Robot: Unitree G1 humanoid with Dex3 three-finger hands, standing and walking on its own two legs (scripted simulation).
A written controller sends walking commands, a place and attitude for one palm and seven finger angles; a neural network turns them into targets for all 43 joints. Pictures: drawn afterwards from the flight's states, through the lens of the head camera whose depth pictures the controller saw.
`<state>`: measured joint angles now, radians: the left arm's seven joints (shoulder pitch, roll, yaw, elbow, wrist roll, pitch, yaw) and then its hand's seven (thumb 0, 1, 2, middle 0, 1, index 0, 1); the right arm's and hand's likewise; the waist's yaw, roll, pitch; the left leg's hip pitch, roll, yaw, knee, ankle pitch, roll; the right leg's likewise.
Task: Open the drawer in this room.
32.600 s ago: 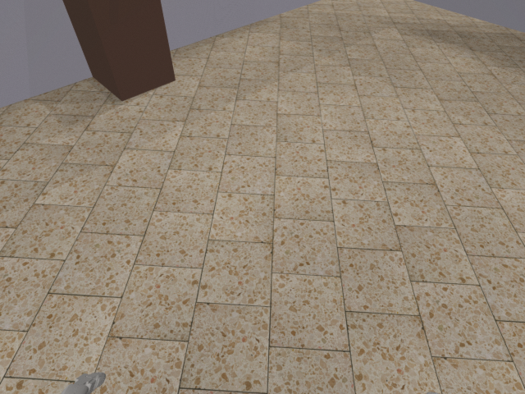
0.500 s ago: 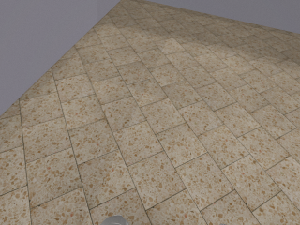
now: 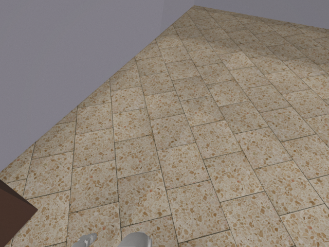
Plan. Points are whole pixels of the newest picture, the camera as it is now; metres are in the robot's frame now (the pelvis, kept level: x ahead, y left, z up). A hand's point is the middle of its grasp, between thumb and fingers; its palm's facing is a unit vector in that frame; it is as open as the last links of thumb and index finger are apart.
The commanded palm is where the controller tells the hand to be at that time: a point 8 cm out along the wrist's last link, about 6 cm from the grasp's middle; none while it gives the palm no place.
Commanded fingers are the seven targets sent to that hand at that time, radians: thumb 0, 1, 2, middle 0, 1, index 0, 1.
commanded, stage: turn to face it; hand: left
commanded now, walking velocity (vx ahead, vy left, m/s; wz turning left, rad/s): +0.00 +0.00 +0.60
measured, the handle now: out of the picture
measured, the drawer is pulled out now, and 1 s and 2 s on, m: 0.00 0.00 0.00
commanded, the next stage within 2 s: take the last steps up to it in 1.72 s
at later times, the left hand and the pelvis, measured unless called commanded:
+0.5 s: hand out of the picture -0.03 +0.29 -0.18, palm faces +0.35 -0.91 -0.24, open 7.4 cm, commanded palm none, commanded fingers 0.00 0.90 0.90 -0.20 -0.30 -0.20 -0.30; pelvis -0.02 +0.06 +0.00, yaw +18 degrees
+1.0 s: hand out of the picture -0.02 +0.24 -0.14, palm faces +0.55 -0.79 -0.28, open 7.4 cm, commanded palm none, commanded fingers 0.00 0.90 0.90 -0.20 -0.30 -0.20 -0.30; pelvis -0.01 +0.01 +0.00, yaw +36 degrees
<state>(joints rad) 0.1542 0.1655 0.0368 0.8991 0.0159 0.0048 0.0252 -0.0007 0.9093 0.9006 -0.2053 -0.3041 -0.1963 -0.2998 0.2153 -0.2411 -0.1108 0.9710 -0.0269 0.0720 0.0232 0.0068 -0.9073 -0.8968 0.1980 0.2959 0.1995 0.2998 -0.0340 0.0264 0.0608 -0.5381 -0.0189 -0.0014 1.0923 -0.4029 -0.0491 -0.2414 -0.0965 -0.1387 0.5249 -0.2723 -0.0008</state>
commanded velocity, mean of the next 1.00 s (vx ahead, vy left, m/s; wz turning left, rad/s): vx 0.00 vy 0.00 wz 0.60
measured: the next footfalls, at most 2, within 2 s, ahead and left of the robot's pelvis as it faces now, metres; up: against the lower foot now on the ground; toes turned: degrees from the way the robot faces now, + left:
left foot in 0.30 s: +0.01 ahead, +0.15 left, +0.00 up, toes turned +18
right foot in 0.88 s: +0.07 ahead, -0.08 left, +0.00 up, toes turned +31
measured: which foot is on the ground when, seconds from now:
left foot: up 0.00-0.28, down 0.30-0.86, up 0.88-1.00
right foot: down 0.00-0.30, up 0.32-0.86, down 0.88-1.00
